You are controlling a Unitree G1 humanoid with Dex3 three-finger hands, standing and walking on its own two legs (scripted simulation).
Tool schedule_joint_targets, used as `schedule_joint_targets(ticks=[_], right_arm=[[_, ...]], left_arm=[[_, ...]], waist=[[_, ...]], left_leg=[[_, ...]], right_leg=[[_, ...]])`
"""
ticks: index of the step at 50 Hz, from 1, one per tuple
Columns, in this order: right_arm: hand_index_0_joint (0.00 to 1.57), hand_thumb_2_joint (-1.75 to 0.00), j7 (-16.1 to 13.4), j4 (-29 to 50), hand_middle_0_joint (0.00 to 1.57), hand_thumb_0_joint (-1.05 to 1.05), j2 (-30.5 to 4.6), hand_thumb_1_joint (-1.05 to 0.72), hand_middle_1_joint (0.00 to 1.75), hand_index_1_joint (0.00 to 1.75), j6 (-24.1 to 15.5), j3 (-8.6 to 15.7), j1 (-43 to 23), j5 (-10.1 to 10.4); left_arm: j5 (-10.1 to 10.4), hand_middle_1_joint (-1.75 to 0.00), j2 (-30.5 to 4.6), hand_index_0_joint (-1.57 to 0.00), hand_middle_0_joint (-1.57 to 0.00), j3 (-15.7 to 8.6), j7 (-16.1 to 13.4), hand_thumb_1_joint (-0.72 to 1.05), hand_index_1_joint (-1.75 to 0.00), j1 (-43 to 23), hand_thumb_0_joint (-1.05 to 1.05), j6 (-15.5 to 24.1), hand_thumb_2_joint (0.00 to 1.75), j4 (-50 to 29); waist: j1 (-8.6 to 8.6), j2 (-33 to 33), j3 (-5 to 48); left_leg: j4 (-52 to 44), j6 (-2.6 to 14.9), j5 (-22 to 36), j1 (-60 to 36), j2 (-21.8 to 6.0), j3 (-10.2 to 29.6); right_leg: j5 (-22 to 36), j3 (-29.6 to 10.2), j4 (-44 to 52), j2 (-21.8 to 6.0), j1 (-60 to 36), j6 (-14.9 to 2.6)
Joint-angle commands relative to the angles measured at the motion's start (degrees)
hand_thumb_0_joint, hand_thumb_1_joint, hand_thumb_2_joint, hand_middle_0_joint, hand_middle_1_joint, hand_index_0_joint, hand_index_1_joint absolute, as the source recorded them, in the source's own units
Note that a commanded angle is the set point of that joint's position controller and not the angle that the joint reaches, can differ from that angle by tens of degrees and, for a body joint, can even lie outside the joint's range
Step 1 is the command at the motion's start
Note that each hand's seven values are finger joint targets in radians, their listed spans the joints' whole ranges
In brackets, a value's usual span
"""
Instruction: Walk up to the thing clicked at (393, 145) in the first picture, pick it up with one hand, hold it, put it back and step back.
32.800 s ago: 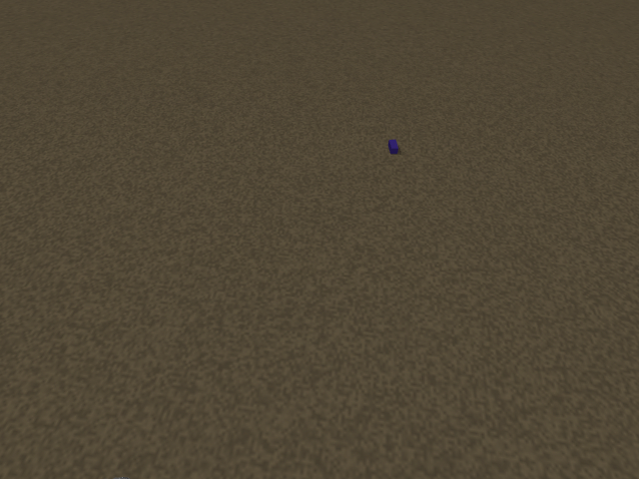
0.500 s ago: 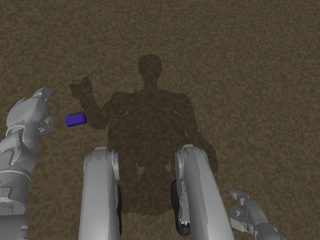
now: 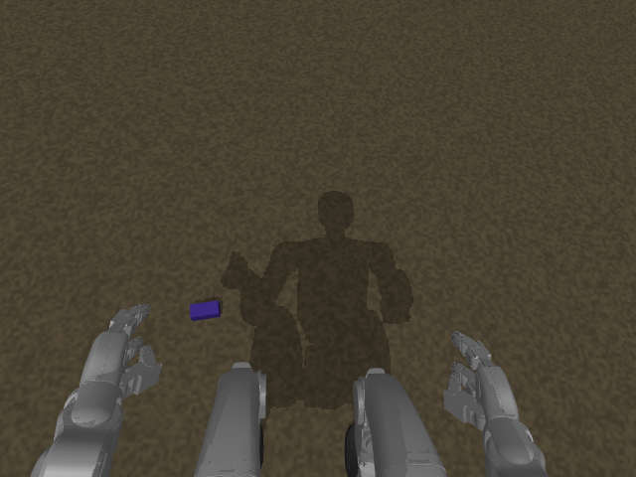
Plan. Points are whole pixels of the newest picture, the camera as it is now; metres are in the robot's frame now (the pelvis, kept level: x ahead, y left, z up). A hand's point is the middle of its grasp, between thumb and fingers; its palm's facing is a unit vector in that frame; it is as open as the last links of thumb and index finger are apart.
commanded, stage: home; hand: left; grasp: from above
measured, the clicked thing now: (205, 310) +0.46 +0.26 -0.59
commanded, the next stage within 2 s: none
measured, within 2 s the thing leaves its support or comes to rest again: neither
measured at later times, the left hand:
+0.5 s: hand (119, 387) +0.21 +0.19 +0.07, palm faces +0.10 -0.98 -0.19, open 7.4 cm
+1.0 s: hand (123, 395) +0.20 +0.19 +0.06, palm faces +0.10 -0.98 -0.19, open 7.4 cm
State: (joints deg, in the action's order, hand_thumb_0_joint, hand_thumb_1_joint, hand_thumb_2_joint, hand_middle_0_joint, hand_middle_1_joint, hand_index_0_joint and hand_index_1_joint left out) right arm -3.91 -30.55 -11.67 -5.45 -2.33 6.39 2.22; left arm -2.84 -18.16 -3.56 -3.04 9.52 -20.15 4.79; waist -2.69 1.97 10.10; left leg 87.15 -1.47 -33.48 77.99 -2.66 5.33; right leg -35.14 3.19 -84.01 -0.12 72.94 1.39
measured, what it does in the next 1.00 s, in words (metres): rises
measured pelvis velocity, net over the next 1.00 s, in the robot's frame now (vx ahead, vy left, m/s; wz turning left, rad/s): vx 0.05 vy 0.00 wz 0.05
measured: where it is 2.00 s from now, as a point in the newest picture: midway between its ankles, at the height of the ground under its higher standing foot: outside the picture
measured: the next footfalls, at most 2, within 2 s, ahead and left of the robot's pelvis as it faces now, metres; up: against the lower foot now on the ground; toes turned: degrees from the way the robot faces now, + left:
none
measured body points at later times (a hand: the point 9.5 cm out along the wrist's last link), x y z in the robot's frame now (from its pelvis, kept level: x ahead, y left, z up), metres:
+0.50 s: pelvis +0.05 +0.00 +0.11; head +0.07 +0.01 +0.56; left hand +0.20 +0.24 +0.08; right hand +0.23 -0.23 +0.05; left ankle +0.06 +0.13 -0.57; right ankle +0.04 -0.14 -0.57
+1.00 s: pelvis +0.05 +0.00 +0.11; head +0.07 +0.01 +0.56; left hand +0.19 +0.24 +0.08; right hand +0.22 -0.23 +0.04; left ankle +0.06 +0.13 -0.57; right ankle +0.04 -0.14 -0.57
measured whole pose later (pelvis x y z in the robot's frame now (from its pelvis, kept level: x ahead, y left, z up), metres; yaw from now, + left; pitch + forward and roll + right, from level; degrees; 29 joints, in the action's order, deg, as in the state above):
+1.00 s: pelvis +0.05 +0.00 +0.11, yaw +3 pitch +10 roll -3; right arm -10.2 -30.8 -12.2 -13.1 -2.5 16.6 0.0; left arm 3.0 -12.4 -2.2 -1.0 28.6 -26.2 -7.8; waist -2.1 2.6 8.7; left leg 58.3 -1.2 -27.2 41.2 -2.3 3.7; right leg -28.3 3.1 -54.4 -0.8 36.1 1.5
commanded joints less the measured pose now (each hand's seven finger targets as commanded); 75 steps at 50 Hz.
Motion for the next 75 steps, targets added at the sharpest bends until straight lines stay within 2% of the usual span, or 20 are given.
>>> schedule_joint_targets(ticks=[1, 3, 8, 13, 16, 18, 22, 25, 31, 44, 57, 62, 65, 71, 75], right_arm=[[0.20, -0.90, -3.47, 6.96, 0.20, 0.00, -8.21, -0.90, 0.30, 0.30, -4.35, 3.12, 3.35, 0.40], [0.20, -0.90, -4.58, 6.82, 0.20, 0.00, -7.70, -0.90, 0.30, 0.30, -5.14, 2.90, 4.47, 0.25], [0.20, -0.90, -6.47, 7.97, 0.20, 0.00, -7.15, -0.90, 0.30, 0.30, -6.78, 2.54, 6.99, -0.22], [0.20, -0.90, -7.44, 9.17, 0.20, 0.00, -6.54, -0.90, 0.30, 0.30, -8.05, 2.62, 8.01, -0.66], [0.20, -0.90, -7.49, 9.54, 0.20, 0.00, -6.66, -0.90, 0.30, 0.30, -8.58, 2.71, 7.96, -1.07], [0.20, -0.90, -7.44, 9.88, 0.20, 0.00, -6.89, -0.90, 0.30, 0.30, -8.94, 2.99, 7.51, -1.32], [0.20, -0.90, -7.40, 9.93, 0.20, 0.00, -7.47, -0.90, 0.30, 0.30, -9.83, 3.30, 7.37, -1.59], [0.20, -0.90, -7.28, 9.86, 0.20, 0.00, -7.79, -0.90, 0.30, 0.30, -10.26, 3.38, 6.84, -1.78], [0.20, -0.90, -7.02, 9.27, 0.20, 0.00, -7.95, -0.90, 0.30, 0.30, -11.06, 3.51, 6.80, -2.14], [0.20, -0.90, -7.01, 8.92, 0.20, 0.00, -7.75, -0.90, 0.30, 0.30, -11.25, 3.09, 5.54, -2.10], [0.20, -0.90, -7.38, 8.65, 0.20, 0.00, -7.69, -0.90, 0.30, 0.30, -11.54, 3.41, 6.08, -2.17], [0.20, -0.90, -7.30, 8.63, 0.20, 0.00, -7.95, -0.90, 0.30, 0.30, -11.55, 3.58, 5.89, -2.10], [0.20, -0.90, -7.35, 8.54, 0.20, 0.00, -7.82, -0.90, 0.30, 0.30, -11.43, 3.54, 5.98, -2.05], [0.20, -0.90, -7.23, 8.82, 0.20, 0.00, -7.92, -0.90, 0.30, 0.30, -11.36, 3.46, 5.42, -1.97], [0.20, -0.90, -7.20, 8.60, 0.20, 0.00, -8.01, -0.90, 0.30, 0.30, -11.31, 3.69, 6.08, -2.01]], left_arm=[[3.57, -0.30, -5.87, -0.20, -0.20, -4.78, -1.82, 0.90, -0.30, 0.90, 0.00, -0.01, 0.90, -13.99], [4.92, -0.30, -3.86, -0.20, -0.20, -4.32, -1.71, 0.90, -0.30, 4.26, 0.00, -1.00, 0.90, -14.09], [6.66, -0.30, -1.93, -0.20, -0.20, -4.32, -1.46, 0.90, -0.30, 11.89, 0.00, -2.80, 0.90, -18.41], [6.62, -0.30, -0.42, -0.20, -0.20, -2.72, -0.90, 0.90, -0.30, 17.37, 0.00, -4.06, 0.90, -22.68], [6.35, -0.30, 0.82, -0.20, -0.20, -1.58, -0.32, 0.90, -0.30, 20.07, 0.00, -4.62, 0.90, -22.68], [6.25, -0.30, 0.55, -0.20, -0.20, -1.77, 0.12, 0.90, -0.30, 19.49, 0.00, -4.57, 0.90, -24.01], [6.12, -0.30, 0.55, -0.20, -0.20, -1.33, 1.05, 0.90, -0.30, 19.73, 0.00, -4.61, 0.90, -24.23], [5.64, -0.30, 0.26, -0.20, -0.20, -1.58, 1.47, 0.90, -0.30, 18.31, 0.00, -4.29, 0.90, -23.14], [5.40, -0.30, 0.01, -0.20, -0.20, -1.67, 1.78, 0.90, -0.30, 17.57, 0.00, -3.54, 0.90, -24.34], [5.46, -0.30, 0.06, -0.20, -0.20, -1.52, 1.48, 0.90, -0.30, 18.01, 0.00, -3.25, 0.90, -23.18], [5.70, -0.30, -0.32, -0.20, -0.20, -2.18, 1.58, 0.90, -0.30, 17.98, 0.00, -3.01, 0.90, -23.31], [5.46, -0.30, -0.37, -0.20, -0.20, -2.03, 1.57, 0.90, -0.30, 17.90, 0.00, -3.20, 0.90, -23.41], [5.39, -0.30, -0.47, -0.20, -0.20, -1.54, 1.70, 0.90, -0.30, 17.67, 0.00, -3.27, 0.90, -23.56], [5.58, -0.30, -0.46, -0.20, -0.20, -1.70, 1.58, 0.90, -0.30, 17.29, 0.00, -3.33, 0.90, -23.32], [5.54, -0.30, -0.18, -0.20, -0.20, -1.68, 1.71, 0.90, -0.30, 18.84, 0.00, -3.58, 0.90, -22.46]], waist=[[-1.37, 3.85, 18.99], [-1.84, 3.46, 17.34], [-1.03, 3.87, 15.01], [-0.40, 2.65, 10.55], [-0.20, 2.15, 6.95], [-0.26, 2.13, 5.08], [-0.47, 0.07, 3.44], [-0.37, 0.39, 1.86], [-0.17, 2.07, 4.76], [0.62, 1.03, 2.93], [0.39, -0.05, 4.11], [0.42, 0.65, 3.74], [0.22, 0.45, 4.00], [0.43, 0.59, 2.44], [0.32, 0.77, 3.38]], left_leg=[[-20.53, 2.13, 8.42, -26.48, 1.14, -0.57], [-22.75, 2.13, 11.99, -29.09, 1.25, -1.17], [-28.58, 1.84, 20.31, -37.27, 1.63, -2.29], [-32.96, 1.95, 23.27, -41.21, 2.05, -2.86], [-35.73, 1.84, 21.93, -42.40, 1.95, -2.65], [-37.27, 1.82, 19.70, -42.96, 1.87, -2.42], [-37.68, 2.08, 19.71, -43.48, 2.27, -3.12], [-38.49, 2.00, 17.34, -43.59, 2.21, -3.17], [-38.35, 1.63, 19.88, -45.99, 2.14, -2.90], [-39.01, 1.88, 16.31, -44.52, 2.25, -3.11], [-37.35, 2.05, 18.23, -44.41, 2.41, -3.98], [-38.32, 1.85, 16.93, -44.89, 2.10, -3.55], [-37.66, 1.98, 18.65, -45.13, 2.25, -3.87], [-38.41, 1.95, 16.28, -44.20, 2.12, -3.58], [-38.35, 1.87, 17.43, -45.05, 2.02, -3.43]], right_leg=[[10.90, -0.78, 19.86, 1.42, -18.19, -2.20], [14.23, -0.65, 22.73, 1.47, -22.01, -2.02], [21.42, 0.25, 28.86, 1.74, -30.49, -1.73], [24.63, 0.72, 34.09, 1.70, -35.62, -1.36], [22.52, 1.45, 35.80, 1.88, -36.18, -1.55], [20.10, 1.77, 37.19, 1.97, -36.18, -1.46], [20.26, 1.77, 38.37, 1.75, -37.02, -1.02], [17.93, 1.75, 38.66, 1.65, -36.17, -1.04], [19.91, 1.68, 37.69, 1.55, -37.47, -1.20], [17.13, 1.52, 38.53, 1.44, -37.62, -1.10], [19.42, 0.72, 39.00, 1.07, -38.28, -0.60], [17.61, 1.03, 38.67, 1.33, -37.72, -0.89], [19.52, 0.69, 38.86, 1.19, -37.98, -0.69], [16.98, 1.01, 39.03, 1.33, -37.43, -0.89], [17.86, 1.05, 38.45, 1.37, -37.66, -0.97]])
